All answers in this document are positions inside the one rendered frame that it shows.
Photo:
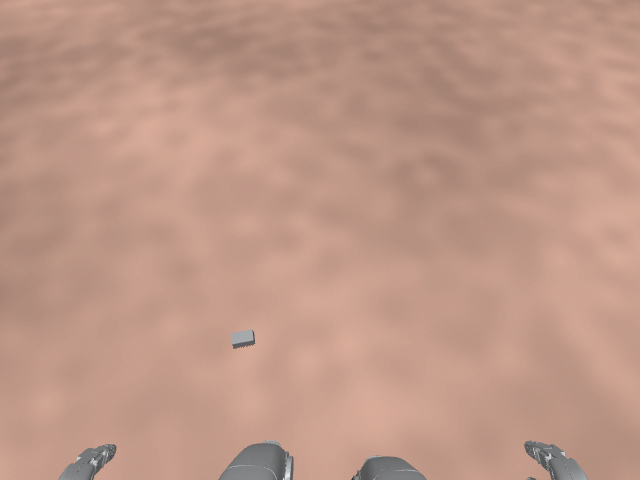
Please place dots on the right robot hand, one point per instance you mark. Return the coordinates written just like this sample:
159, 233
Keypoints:
553, 459

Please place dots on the small box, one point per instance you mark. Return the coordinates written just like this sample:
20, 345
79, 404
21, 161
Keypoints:
243, 338

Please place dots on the left robot hand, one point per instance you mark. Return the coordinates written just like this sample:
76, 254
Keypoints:
89, 463

